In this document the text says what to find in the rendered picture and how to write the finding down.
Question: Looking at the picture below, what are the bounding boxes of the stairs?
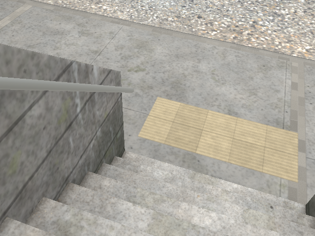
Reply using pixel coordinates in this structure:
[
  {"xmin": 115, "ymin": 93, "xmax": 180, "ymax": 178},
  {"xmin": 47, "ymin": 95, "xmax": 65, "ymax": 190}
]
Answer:
[{"xmin": 0, "ymin": 150, "xmax": 315, "ymax": 236}]

